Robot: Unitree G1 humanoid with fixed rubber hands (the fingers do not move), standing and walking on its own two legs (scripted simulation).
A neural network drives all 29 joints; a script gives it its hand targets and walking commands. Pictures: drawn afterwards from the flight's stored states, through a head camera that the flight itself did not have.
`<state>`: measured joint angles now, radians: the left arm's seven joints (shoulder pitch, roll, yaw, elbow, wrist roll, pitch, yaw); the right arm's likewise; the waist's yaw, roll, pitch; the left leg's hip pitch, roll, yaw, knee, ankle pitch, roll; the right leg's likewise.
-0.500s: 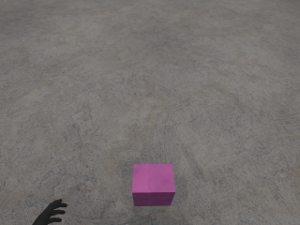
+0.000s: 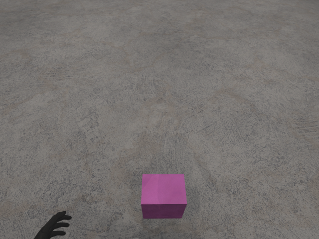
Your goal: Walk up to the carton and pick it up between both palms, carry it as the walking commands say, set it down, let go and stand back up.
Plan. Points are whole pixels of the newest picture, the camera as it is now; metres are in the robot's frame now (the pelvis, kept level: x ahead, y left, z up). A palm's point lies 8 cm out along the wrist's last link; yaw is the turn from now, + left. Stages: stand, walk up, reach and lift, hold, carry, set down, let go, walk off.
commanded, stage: walk up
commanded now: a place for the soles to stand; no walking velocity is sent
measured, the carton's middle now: (162, 197) +0.45 +0.00 -0.61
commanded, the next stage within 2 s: none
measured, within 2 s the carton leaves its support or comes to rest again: neither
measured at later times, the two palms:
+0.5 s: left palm out of the picture +0.13 +0.30 -0.08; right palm out of the picture +0.08 -0.34 -0.07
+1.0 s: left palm out of the picture +0.13 +0.30 -0.08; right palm out of the picture +0.07 -0.33 -0.07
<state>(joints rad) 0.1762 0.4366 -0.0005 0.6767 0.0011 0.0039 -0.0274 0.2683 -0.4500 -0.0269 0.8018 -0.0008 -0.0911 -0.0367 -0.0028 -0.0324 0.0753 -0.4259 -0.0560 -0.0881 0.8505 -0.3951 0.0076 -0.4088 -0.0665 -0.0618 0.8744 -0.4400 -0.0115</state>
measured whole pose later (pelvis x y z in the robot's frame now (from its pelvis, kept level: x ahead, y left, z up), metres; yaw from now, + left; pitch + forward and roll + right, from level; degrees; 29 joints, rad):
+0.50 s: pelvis -0.01 +0.00 +0.00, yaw +0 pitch -2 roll +1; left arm 0.18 0.44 0.00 0.68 0.00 0.00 -0.03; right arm 0.26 -0.45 -0.03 0.80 0.00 -0.09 -0.04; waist 0.00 -0.03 0.09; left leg -0.42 -0.05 -0.10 0.84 -0.39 0.01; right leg -0.41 -0.06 -0.06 0.87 -0.43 -0.01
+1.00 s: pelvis -0.01 +0.00 +0.00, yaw +1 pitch -3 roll +0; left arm 0.18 0.44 0.00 0.68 0.00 0.00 -0.03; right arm 0.27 -0.45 -0.03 0.80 0.00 -0.08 -0.04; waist 0.00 -0.03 0.09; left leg -0.42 -0.05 -0.10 0.84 -0.38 0.01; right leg -0.40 -0.06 -0.06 0.86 -0.41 -0.01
